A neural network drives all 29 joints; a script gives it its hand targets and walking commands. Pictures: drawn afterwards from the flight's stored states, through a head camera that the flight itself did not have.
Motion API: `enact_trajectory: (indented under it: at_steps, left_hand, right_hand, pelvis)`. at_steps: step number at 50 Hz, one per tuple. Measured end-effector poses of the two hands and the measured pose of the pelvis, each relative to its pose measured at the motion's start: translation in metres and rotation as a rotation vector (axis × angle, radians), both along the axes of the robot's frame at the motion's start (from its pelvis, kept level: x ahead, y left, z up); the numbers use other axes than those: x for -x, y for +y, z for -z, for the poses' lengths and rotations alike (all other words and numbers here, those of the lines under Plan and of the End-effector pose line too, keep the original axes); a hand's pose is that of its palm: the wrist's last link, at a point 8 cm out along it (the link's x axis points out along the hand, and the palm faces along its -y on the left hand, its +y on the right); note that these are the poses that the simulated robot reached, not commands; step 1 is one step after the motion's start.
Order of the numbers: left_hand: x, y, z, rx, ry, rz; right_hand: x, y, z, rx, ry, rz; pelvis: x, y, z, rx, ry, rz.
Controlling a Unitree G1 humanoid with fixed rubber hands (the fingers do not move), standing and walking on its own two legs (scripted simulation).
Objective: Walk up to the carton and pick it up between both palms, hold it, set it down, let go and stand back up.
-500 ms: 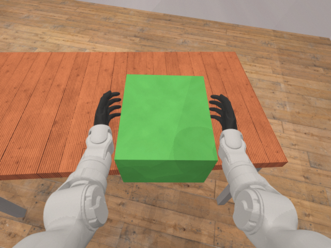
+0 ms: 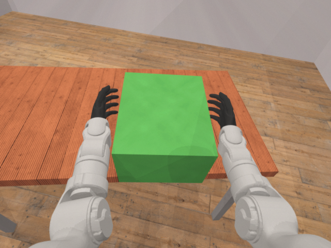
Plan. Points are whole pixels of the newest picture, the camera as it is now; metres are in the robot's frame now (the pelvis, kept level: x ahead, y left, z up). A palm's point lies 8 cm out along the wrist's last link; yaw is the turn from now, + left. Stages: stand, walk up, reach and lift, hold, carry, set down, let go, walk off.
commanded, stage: reach and lift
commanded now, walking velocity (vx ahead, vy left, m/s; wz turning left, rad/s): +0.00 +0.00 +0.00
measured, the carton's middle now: (162, 126) +0.43 +0.01 +0.04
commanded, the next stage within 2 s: hold in 1.40 s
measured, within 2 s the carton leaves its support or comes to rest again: neither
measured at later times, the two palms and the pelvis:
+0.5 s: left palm (90, 123) +0.35 +0.18 +0.13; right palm (229, 118) +0.35 -0.14 +0.15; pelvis -0.01 +0.01 +0.00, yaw +2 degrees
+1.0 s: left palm (93, 117) +0.35 +0.17 +0.14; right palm (234, 118) +0.35 -0.15 +0.15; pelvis -0.01 +0.00 +0.00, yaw +1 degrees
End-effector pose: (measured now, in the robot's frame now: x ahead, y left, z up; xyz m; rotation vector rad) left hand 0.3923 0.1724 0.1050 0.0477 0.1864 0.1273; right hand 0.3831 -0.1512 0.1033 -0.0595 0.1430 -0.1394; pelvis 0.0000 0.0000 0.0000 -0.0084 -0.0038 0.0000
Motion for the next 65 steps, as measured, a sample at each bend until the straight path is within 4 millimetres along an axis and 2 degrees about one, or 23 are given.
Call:
enact_trajectory:
  at_steps: [7,15,24,29,34,41,54,65]
  left_hand:
    - [0.002,0.002,-0.018,-0.031,-0.023,0.002]
    - [0.018,0.005,-0.022,-0.048,-0.005,-0.009]
    - [0.042,0.011,-0.024,-0.067,0.044,-0.057]
    - [0.048,0.011,-0.027,-0.053,0.061,-0.052]
    - [0.048,0.007,-0.034,-0.052,0.063,-0.035]
    - [0.043,0.001,-0.048,-0.061,0.033,-0.022]
    - [0.040,0.002,-0.038,-0.062,0.042,-0.041]
    - [0.042,0.003,-0.044,-0.073,0.024,-0.038]
  right_hand:
    - [0.002,0.003,-0.015,0.009,-0.030,-0.001]
    - [0.018,0.006,-0.013,-0.011,-0.044,0.006]
    - [0.028,0.016,-0.045,-0.017,-0.147,-0.019]
    - [0.035,0.016,-0.048,-0.006,-0.137,-0.017]
    - [0.040,0.011,-0.045,-0.012,-0.129,-0.003]
    - [0.037,0.003,-0.054,-0.008,-0.159,0.003]
    - [0.028,0.005,-0.050,-0.019,-0.158,-0.012]
    - [0.035,0.007,-0.053,-0.033,-0.184,-0.007]
  pelvis:
    - [-0.004,0.002,0.000,0.002,-0.040,-0.007]
    - [-0.003,0.005,0.000,0.003,-0.095,-0.019]
    - [0.006,0.006,0.001,0.002,-0.132,-0.028]
    - [0.012,0.004,0.001,-0.004,-0.157,-0.032]
    - [0.016,0.003,0.001,-0.007,-0.165,-0.031]
    - [0.017,0.002,0.001,-0.008,-0.166,-0.021]
    - [0.006,-0.004,0.001,-0.008,-0.169,-0.022]
    - [0.001,-0.003,0.002,-0.008,-0.194,-0.036]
